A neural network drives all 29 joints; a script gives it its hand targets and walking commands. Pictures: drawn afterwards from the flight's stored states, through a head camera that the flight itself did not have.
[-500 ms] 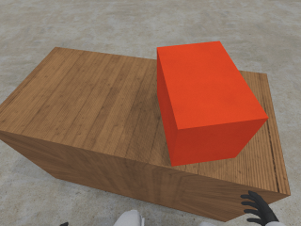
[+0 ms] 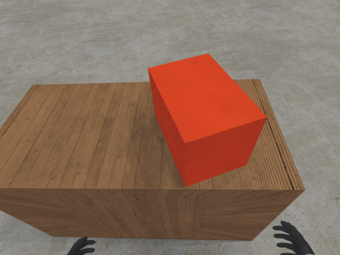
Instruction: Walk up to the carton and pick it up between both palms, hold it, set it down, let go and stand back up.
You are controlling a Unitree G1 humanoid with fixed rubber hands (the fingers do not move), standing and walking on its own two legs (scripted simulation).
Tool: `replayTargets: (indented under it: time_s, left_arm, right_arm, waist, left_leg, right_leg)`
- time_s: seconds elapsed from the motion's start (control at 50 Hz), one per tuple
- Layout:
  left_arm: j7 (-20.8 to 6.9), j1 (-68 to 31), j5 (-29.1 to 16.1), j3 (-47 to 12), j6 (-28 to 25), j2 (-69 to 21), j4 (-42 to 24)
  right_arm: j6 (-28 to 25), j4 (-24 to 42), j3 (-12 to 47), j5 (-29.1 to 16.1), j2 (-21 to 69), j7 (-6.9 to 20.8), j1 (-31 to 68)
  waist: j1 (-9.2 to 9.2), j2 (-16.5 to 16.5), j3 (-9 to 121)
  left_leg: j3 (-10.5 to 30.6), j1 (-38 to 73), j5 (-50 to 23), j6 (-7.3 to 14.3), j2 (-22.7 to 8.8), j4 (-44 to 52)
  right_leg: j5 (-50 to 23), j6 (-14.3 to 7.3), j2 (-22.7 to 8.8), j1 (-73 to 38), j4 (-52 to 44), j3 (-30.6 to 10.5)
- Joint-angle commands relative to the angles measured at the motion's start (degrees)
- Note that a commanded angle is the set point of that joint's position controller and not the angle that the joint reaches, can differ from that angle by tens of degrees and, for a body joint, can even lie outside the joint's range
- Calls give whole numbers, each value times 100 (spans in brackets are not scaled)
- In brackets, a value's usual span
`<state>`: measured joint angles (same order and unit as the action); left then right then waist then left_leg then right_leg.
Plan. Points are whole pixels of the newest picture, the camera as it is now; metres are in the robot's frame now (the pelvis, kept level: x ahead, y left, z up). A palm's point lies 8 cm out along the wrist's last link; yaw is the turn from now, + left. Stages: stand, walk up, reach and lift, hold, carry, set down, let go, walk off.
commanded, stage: walk up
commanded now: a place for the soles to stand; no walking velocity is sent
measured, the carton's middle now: (197, 116) +0.51 -0.05 -0.01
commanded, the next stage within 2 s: none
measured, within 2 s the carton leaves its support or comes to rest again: neither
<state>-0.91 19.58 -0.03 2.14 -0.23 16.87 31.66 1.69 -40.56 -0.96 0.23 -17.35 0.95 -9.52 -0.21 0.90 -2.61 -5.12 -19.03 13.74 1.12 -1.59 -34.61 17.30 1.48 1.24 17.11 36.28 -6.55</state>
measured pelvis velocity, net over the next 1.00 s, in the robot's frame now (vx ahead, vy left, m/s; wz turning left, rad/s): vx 0.01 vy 0.01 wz -0.18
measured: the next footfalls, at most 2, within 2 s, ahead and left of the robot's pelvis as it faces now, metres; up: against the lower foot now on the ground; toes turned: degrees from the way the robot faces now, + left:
none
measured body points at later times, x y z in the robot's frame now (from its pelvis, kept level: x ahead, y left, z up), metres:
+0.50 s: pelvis +0.00 +0.01 -0.01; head +0.02 -0.01 +0.44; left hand +0.15 +0.27 -0.09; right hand +0.10 -0.28 -0.11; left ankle +0.05 +0.11 -0.73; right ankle +0.03 -0.14 -0.73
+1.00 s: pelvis +0.01 +0.01 -0.01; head +0.02 -0.01 +0.44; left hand +0.18 +0.26 -0.09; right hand +0.08 -0.28 -0.12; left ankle +0.05 +0.11 -0.72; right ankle +0.02 -0.13 -0.73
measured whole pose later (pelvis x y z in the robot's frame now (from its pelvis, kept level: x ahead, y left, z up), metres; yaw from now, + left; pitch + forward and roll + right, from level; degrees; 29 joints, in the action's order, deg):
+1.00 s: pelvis +0.01 +0.01 -0.01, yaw -10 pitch -2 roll +1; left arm -0.3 18.7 0.3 2.6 0.3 16.9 31.4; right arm 3.3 -37.9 -0.3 0.5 -19.6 1.0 -12.7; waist 0.7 1.0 -3.6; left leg -14.1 -18.8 19.5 1.4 -5.3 -40.9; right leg 19.6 1.5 3.2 21.1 42.8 -10.8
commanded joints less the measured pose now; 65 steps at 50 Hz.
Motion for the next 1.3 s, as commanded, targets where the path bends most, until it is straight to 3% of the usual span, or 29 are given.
replayTargets:
  time_s: [0.0,0.12,0.32,0.38,0.48,0.54,0.58,0.64,0.68,0.74,0.8,0.84,0.86,0.88,0.92,0.96,0.98,1.04,1.1,1.14,1.16,1.18,1.2,1.22,1.24,1.28]
  left_arm:
    - [29,371,24,270,-86,704,-422]
    - [40,293,55,336,-125,761,-477]
    - [56,116,47,375,-143,964,-557]
    - [59,136,48,363,-123,926,-569]
    - [70,308,47,362,-87,807,-589]
    - [78,313,46,385,-79,837,-622]
    - [84,242,46,410,-82,937,-649]
    - [98,70,48,441,-91,1162,-662]
    - [109,-72,43,435,-87,1189,-656]
    - [101,-101,63,380,-69,1029,-644]
    - [105,101,55,344,-47,829,-623]
    - [113,223,92,348,-18,734,-625]
    - [108,257,94,353,-14,693,-625]
    - [97,248,71,360,-30,701,-633]
    - [79,-8,18,410,-74,1022,-648]
    - [96,-151,24,457,-93,1289,-565]
    - [116,-262,20,445,-94,1272,-537]
    - [108,-334,45,333,-77,958,-483]
    - [92,-75,47,288,-73,744,-420]
    - [91,-26,57,295,-65,730,-431]
    - [-42,-198,216,322,30,835,-450]
    - [-99,-233,263,324,95,748,-477]
    - [-130,-305,294,334,144,706,-489]
    - [-154,-397,286,335,171,663,-494]
    - [-173,-444,257,327,168,603,-475]
    - [-207,-288,182,292,96,446,-319]
  right_arm:
    - [-112,593,-221,6,-858,-31,327]
    - [-73,636,-235,37,-904,-19,213]
    - [-87,722,-221,73,-890,-21,-95]
    - [-103,733,-225,76,-944,-38,-155]
    - [-65,728,-235,82,-1083,-68,-128]
    - [-4,746,-229,74,-1095,-65,-63]
    - [29,769,-221,65,-1069,-49,-45]
    - [39,822,-220,64,-999,-24,-138]
    - [10,836,-230,75,-967,-22,-255]
    - [-71,814,-263,85,-1052,-37,-401]
    - [-92,765,-290,94,-1200,-70,-428]
    - [-61,801,-276,92,-1207,-82,-232]
    - [-44,815,-238,75,-1180,-72,-93]
    - [-24,807,-188,46,-1137,-54,-25]
    - [59,838,-141,13,-1033,-22,-37]
    - [82,849,-147,23,-940,-5,-292]
    - [58,823,-155,28,-927,-2,-405]
    - [-99,760,-191,55,-1010,-26,-581]
    - [-154,718,-205,47,-1149,-65,-510]
    - [-110,754,-193,43,-1146,-70,-398]
    - [-164,694,-351,212,-1244,-182,-867]
    - [-203,651,-388,240,-1397,-254,-943]
    - [-236,621,-391,263,-1369,-296,-985]
    - [-266,560,-367,299,-1297,-328,-1025]
    - [-289,523,-334,330,-1246,-344,-994]
    - [-300,537,-263,289,-1200,-304,-740]
  waist:
    - [-101,232,128]
    - [-27,254,74]
    - [150,-453,302]
    - [136,-379,349]
    - [41,69,354]
    - [19,118,242]
    - [37,-62,180]
    - [127,-604,261]
    - [191,-741,312]
    - [225,-545,408]
    - [142,59,537]
    - [67,462,381]
    - [-6,578,271]
    - [-75,510,191]
    - [18,-257,-6]
    - [144,-845,170]
    - [209,-862,171]
    - [255,-567,236]
    - [71,-72,399]
    - [15,102,318]
    - [173,23,245]
    - [224,343,37]
    - [282,483,-174]
    - [311,465,-290]
    - [282,410,-279]
    - [54,497,57]
  left_leg:
    - [1071,9,1547,351,-899,1388]
    - [762,28,1840,364,-976,1295]
    - [391,871,889,228,-632,393]
    - [436,900,787,283,-761,493]
    - [422,519,931,527,-1246,887]
    - [293,302,1164,538,-1273,874]
    - [183,349,1168,441,-1093,619]
    - [99,821,734,226,-610,-48]
    - [194,1123,542,159,-443,-169]
    - [362,1343,295,286,-707,207]
    - [498,997,165,672,-1446,840]
    - [502,381,87,958,-1933,1127]
    - [433,-26,127,958,-1996,1152]
    - [271,-281,282,786,-1819,1047]
    - [-151,93,932,311,-977,325]
    - [-38,818,983,64,-442,-293]
    - [79,989,891,51,-401,-213]
    - [327,1281,536,221,-732,435]
    - [344,786,310,505,-1365,990]
    - [186,425,516,571,-1465,1100]
    - [858,893,1396,769,-1949,1526]
    - [1227,901,1493,1058,-2619,1868]
    - [1396,785,1144,1288,-2906,2022]
    - [1311,762,657,1374,-2919,2040]
    - [1053,793,244,1306,-2805,1961]
    - [181,528,-233,873,-2272,1516]
  right_leg:
    - [195,-249,-153,239,-492,-240]
    - [218,-262,-119,424,-453,-346]
    - [102,-454,-336,1199,-936,-1368]
    - [-149,-411,-226,1164,-690,-1232]
    - [-444,-260,41,715,95,-542]
    - [-404,-273,16,628,132,-518]
    - [-428,-352,-94,775,-114,-809]
    - [-228,-573,-365,1272,-789,-1717]
    - [-87,-676,-442,1517,-1023,-2059]
    - [-321,-488,-195,1502,-637,-1555]
    - [-634,-222,172,898,542,-477]
    - [145,-162,154,484,1033,-79]
    - [360,-198,48,193,917,-43]
    - [113,-270,-64,-49,510,-158]
    - [-325,-479,-366,643,-443,-1127]
    - [273,-788,-649,1361,-1230,-2123]
    - [445,-830,-658,1472,-1335,-2213]
    - [70,-513,-287,1449,-908,-1426]
    - [-665,-256,28,595,84,-421]
    - [-597,-239,1,309,201,-284]
    - [-158,-250,139,929,708,-109]
    - [700,-194,-23,1248,1141,97]
    - [1178,-176,-248,1385,1498,119]
    - [1293,-169,-406,1431,1587,73]
    - [1199,-165,-540,1322,1383,49]
    - [523,-236,-557,251,206,270]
